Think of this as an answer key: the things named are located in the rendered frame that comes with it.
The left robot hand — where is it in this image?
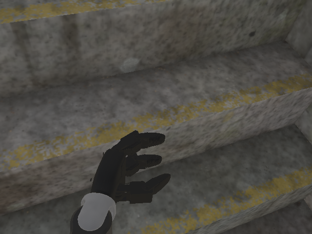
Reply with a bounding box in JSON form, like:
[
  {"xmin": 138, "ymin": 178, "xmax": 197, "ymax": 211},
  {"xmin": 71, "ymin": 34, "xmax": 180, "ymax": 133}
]
[{"xmin": 90, "ymin": 131, "xmax": 171, "ymax": 204}]

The left robot forearm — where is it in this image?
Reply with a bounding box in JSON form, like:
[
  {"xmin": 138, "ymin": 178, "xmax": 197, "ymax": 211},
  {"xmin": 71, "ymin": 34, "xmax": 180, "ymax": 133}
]
[{"xmin": 69, "ymin": 192, "xmax": 116, "ymax": 234}]

